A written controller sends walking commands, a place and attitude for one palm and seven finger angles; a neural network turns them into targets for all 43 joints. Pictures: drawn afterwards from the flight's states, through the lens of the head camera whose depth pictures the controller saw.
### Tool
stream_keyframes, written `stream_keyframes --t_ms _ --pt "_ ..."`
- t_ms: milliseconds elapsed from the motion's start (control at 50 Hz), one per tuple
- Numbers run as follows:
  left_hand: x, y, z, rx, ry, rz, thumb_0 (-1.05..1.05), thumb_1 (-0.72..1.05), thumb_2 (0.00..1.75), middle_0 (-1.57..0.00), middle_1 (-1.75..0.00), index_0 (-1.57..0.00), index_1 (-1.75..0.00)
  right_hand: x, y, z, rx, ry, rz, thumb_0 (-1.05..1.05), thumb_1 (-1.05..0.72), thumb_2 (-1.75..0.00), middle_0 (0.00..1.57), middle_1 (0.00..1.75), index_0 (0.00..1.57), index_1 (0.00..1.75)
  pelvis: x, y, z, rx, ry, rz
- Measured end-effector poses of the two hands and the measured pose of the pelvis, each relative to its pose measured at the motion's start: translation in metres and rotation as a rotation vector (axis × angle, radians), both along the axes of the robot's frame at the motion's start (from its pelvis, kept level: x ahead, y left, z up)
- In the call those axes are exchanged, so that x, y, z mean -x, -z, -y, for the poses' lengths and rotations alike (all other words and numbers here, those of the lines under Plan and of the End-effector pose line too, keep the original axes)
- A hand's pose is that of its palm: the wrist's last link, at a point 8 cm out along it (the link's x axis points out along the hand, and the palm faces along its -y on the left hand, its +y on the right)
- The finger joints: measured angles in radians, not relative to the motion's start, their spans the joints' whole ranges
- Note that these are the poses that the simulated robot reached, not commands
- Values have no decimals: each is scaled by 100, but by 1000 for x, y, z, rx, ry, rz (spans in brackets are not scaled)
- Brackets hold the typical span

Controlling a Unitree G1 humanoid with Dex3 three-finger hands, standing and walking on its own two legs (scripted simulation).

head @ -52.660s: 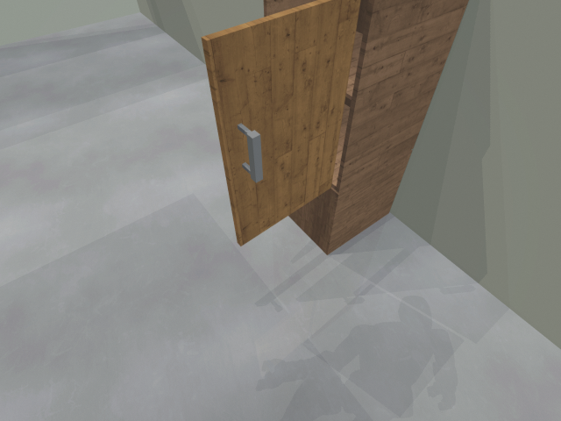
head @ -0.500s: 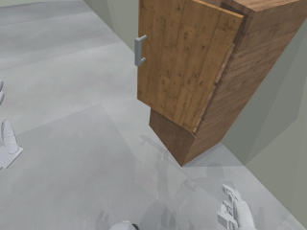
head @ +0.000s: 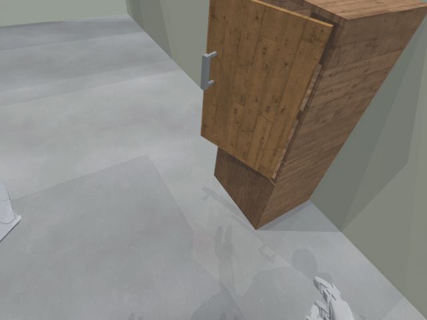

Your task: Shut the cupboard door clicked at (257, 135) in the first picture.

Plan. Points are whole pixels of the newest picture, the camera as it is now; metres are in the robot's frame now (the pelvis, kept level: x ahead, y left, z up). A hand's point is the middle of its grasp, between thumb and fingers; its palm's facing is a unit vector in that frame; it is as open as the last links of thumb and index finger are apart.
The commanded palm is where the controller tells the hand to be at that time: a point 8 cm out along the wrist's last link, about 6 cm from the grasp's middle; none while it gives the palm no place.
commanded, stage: stop stepping back and stand still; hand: left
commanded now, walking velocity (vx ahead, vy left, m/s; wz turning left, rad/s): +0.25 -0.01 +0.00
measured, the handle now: (209, 70) +0.89 +0.06 +0.02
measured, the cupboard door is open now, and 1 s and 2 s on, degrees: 19 19 19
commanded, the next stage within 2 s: let the arm hang, fingers relaxed in 0.72 s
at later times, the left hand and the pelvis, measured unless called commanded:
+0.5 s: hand out of the picture +0.13 +0.27 +0.19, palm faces +0.51 -0.78 -0.37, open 7.4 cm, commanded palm +0.09 +0.31 +0.19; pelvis -0.05 +0.01 +0.01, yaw +1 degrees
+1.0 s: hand out of the picture +0.12 +0.25 -0.07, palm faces +0.06 -0.93 -0.36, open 7.4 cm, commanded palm none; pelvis -0.05 +0.03 +0.00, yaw +2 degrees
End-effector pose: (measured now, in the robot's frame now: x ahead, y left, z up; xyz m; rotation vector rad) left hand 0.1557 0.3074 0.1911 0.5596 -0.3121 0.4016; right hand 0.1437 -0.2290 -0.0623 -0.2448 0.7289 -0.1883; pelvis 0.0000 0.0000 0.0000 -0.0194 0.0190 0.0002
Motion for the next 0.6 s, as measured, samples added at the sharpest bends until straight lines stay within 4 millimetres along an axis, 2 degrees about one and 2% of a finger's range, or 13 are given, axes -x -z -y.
stream_keyframes --t_ms 100,240,340,440,540,600 --pt "20 -4 1 74 -27 74 1 89 90 -21 -30 -22 -30 23 4 -8 -4 -33 -28 1 -90 -90 20 30 20 30 11 -4 -3 0 -9 26" --pt "30 -14 -9 82 -42 89 1 89 90 -21 -30 -21 -30 46 -2 -11 -7 2 -6 1 -90 -90 20 30 20 30 28 -11 -10 1 -13 57" --pt "44 -16 -2 37 -45 44 1 89 90 -21 -30 -21 -30 53 -2 -8 -39 -7 22 1 -90 -90 20 30 20 30 38 -10 -1 -16 -23 56" --pt "63 -10 5 55 -42 23 1 89 90 -21 -30 -21 -30 60 3 2 -13 -35 -35 1 -90 -90 20 30 20 30 48 -11 -2 -33 -15 51" --pt "70 -6 -8 82 -69 55 1 89 90 -21 -30 -22 -30 65 0 8 49 -28 -42 1 -90 -90 20 30 20 30 51 -9 -12 -20 -26 42" --pt "69 -6 -17 73 -73 74 1 89 90 -21 -30 -22 -30 64 -1 5 55 -7 -14 1 -90 -90 20 30 20 30 56 -5 -18 -22 -31 63"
